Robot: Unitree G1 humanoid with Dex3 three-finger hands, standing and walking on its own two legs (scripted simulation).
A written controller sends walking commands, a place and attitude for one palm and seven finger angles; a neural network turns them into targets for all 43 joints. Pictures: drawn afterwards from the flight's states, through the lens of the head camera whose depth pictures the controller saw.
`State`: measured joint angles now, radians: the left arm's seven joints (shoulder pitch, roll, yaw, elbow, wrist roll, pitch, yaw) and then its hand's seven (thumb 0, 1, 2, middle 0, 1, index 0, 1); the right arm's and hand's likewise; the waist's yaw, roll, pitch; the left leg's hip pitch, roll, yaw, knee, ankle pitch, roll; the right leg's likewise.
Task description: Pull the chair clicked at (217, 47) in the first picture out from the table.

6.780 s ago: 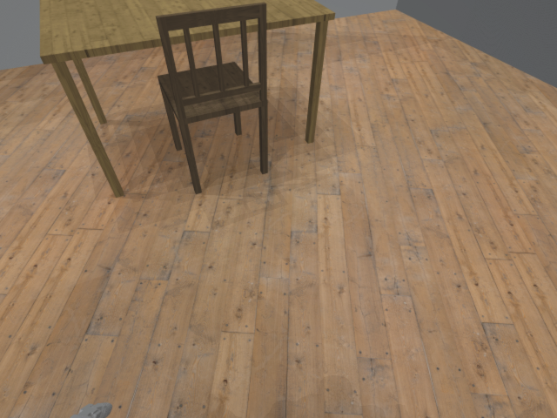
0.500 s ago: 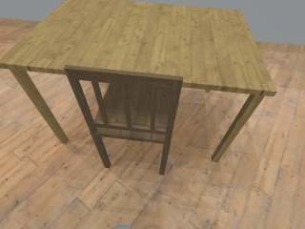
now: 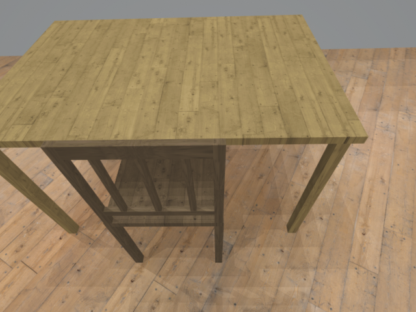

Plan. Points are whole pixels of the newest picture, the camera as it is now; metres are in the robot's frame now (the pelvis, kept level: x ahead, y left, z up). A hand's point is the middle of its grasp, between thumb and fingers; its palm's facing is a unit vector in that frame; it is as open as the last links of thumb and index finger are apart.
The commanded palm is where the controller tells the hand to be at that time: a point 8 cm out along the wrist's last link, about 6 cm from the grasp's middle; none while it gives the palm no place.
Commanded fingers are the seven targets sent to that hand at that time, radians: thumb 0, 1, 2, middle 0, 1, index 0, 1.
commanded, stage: come to a stop and stand still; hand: left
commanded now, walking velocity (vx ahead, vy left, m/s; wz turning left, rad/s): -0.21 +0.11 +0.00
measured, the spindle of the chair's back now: (150, 186) +0.44 +0.18 -0.11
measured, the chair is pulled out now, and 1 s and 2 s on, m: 0.00 0.00 0.00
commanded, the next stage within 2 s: look again from close up in 0.86 s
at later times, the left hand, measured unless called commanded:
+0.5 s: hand out of the picture -0.04 +0.28 -0.16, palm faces +0.01 -0.96 -0.28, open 7.4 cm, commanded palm none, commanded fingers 0.00 0.90 0.90 -0.20 -0.30 -0.20 -0.30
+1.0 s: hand out of the picture -0.11 +0.23 -0.16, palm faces +0.04 -0.98 -0.18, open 7.4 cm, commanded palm none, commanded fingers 0.00 0.90 0.90 -0.20 -0.30 -0.20 -0.30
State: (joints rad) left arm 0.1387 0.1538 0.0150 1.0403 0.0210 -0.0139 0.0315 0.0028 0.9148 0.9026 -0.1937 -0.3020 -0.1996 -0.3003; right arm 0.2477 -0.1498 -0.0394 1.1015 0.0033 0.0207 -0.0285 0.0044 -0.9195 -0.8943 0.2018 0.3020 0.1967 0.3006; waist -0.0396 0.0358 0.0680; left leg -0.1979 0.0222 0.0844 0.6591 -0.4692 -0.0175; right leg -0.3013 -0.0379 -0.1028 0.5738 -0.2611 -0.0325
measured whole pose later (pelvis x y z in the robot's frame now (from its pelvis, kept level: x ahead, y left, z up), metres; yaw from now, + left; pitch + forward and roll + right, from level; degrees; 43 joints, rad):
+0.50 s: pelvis -0.08 +0.08 -0.01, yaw -2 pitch -3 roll +1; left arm 0.30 0.19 0.02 0.98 0.03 0.04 0.03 0.00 0.91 0.90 -0.19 -0.30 -0.20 -0.30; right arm 0.23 -0.19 -0.03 0.91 -0.02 0.02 -0.01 0.01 -0.92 -0.89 0.20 0.30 0.20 0.30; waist 0.01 0.04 0.04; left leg -0.26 -0.03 0.15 0.60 -0.30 0.08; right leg -0.31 -0.04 -0.01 0.63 -0.28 -0.01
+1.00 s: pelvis -0.09 +0.07 +0.01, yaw +1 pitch -2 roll +1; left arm 0.36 0.12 -0.01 1.05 0.02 0.01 0.02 0.01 0.91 0.90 -0.20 -0.30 -0.20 -0.30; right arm 0.32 -0.17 -0.01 1.05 -0.01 0.00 -0.01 0.01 -0.91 -0.89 0.20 0.30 0.20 0.30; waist -0.01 0.02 0.01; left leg -0.23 -0.06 0.10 0.43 -0.18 0.08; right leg -0.29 -0.01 0.02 0.49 -0.18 -0.01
